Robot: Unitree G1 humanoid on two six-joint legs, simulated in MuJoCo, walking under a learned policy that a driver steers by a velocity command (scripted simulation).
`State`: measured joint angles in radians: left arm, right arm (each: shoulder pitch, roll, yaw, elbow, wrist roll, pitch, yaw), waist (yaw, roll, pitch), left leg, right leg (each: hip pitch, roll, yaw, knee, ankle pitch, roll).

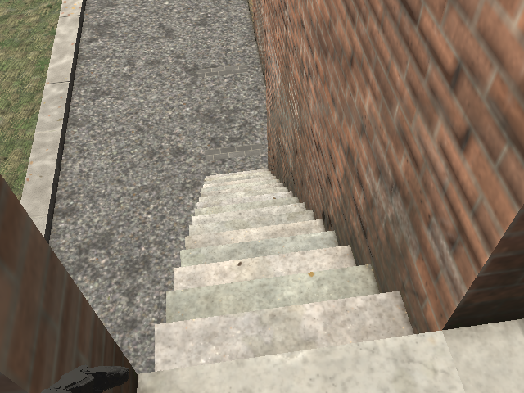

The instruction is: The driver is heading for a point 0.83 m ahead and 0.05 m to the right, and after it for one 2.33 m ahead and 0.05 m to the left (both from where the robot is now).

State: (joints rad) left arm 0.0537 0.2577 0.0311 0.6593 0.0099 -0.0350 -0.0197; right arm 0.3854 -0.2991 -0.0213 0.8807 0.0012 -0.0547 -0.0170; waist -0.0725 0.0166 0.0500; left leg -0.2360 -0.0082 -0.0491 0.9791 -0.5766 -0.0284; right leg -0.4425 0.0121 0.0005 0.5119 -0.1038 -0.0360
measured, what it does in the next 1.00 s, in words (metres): walks ahead: left foot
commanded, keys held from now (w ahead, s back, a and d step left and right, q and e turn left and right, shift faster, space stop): no key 0.84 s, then w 0.16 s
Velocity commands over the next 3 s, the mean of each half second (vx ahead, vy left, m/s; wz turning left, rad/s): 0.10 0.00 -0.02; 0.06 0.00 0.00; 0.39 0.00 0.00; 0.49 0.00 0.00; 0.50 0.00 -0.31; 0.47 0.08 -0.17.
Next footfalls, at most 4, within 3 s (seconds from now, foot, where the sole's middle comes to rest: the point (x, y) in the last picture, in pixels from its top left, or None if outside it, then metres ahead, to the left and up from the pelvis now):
0.26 left None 0.15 0.14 -0.76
1.58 right None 0.43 -0.12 -0.76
2.18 left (183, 359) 0.63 0.25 -0.98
2.70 right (304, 294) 0.92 -0.16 -1.19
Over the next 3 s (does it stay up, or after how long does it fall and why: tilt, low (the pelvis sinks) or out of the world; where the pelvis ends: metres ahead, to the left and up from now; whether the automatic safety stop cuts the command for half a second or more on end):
stays up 0.92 -0.07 -0.48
